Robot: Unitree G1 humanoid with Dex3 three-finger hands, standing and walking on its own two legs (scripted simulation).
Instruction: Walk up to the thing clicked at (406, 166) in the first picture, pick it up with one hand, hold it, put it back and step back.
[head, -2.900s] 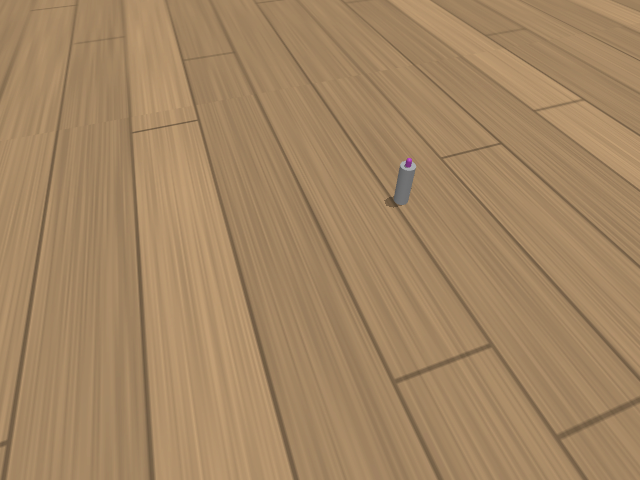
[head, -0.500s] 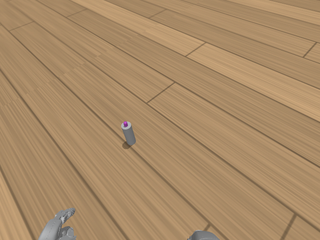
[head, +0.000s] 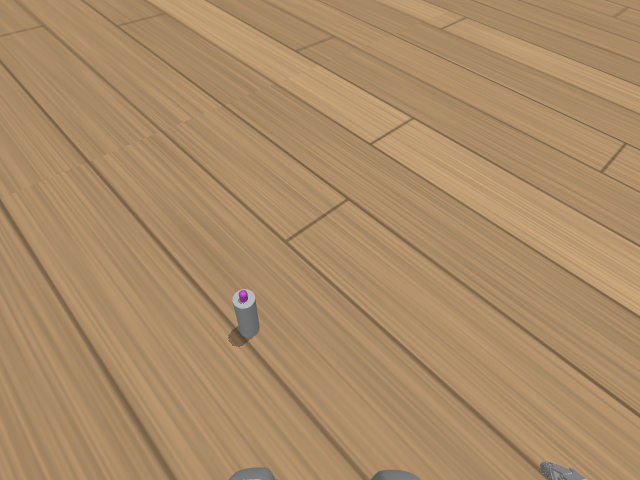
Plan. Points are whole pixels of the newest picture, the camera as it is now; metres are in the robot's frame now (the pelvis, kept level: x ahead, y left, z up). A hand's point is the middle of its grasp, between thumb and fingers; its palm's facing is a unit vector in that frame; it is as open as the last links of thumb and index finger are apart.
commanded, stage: walk up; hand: left
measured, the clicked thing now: (246, 311) +0.65 +0.24 -0.64
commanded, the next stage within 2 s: none
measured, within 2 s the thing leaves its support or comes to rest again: neither
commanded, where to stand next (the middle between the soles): +0.34 +0.00 m, yaw +1 degrees
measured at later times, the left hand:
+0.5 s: hand (176, 384) +0.25 +0.23 -0.11, palm faces +0.00 -0.91 -0.41, open 7.4 cm
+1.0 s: hand (168, 359) +0.31 +0.27 -0.16, palm faces -0.02 -0.95 -0.32, open 7.4 cm
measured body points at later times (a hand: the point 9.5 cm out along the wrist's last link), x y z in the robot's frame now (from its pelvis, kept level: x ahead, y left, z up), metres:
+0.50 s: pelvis +0.16 -0.04 +0.00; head +0.18 -0.07 +0.45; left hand +0.25 +0.28 -0.08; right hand +0.20 -0.35 -0.14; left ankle +0.11 +0.10 -0.67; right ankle +0.23 -0.14 -0.73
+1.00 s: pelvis +0.26 +0.01 +0.00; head +0.29 +0.04 +0.45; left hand +0.31 +0.32 -0.14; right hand +0.35 -0.30 -0.10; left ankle +0.33 +0.12 -0.73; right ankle +0.26 -0.14 -0.69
